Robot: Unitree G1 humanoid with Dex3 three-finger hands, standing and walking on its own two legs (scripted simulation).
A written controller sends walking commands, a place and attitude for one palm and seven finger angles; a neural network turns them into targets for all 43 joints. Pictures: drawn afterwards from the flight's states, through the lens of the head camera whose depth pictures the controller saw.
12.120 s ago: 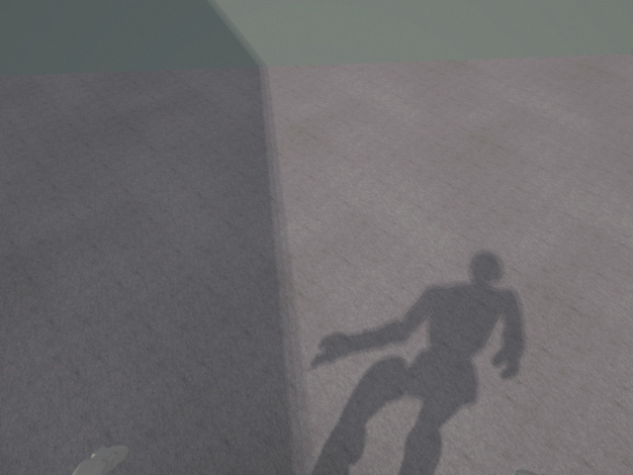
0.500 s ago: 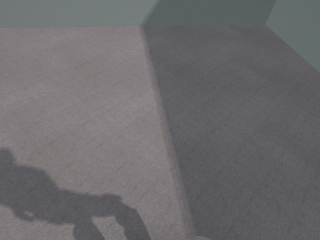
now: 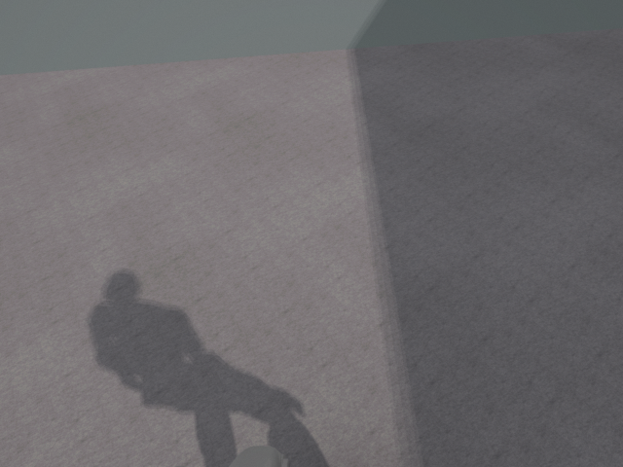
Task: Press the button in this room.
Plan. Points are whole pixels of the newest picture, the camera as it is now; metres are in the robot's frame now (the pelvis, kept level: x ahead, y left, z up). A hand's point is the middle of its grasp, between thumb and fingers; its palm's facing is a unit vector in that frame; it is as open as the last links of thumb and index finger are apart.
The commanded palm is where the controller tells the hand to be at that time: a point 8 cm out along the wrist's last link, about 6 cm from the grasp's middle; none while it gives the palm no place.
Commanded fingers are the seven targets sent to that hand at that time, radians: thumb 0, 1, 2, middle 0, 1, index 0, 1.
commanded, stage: turn or walk to find it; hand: left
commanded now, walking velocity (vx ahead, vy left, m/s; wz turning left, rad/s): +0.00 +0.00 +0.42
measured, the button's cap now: out of the picture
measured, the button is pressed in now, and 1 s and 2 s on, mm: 0 0 0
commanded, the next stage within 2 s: none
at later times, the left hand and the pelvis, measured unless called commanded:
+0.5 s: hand out of the picture -0.02 +0.29 -0.17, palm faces +0.26 -0.94 -0.24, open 7.4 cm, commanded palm none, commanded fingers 0.00 0.90 0.90 -0.20 -0.30 -0.20 -0.30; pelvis -0.02 +0.07 +0.00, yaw +12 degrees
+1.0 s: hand out of the picture -0.03 +0.20 -0.14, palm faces +0.41 -0.87 -0.28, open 7.4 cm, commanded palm none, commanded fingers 0.00 0.90 0.90 -0.20 -0.30 -0.20 -0.30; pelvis -0.04 -0.01 +0.00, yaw +25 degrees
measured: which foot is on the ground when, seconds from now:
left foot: up 0.00-0.24, down 0.26-0.82, up 0.84-1.00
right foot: down 0.00-0.28, up 0.30-0.78, down 0.80-1.00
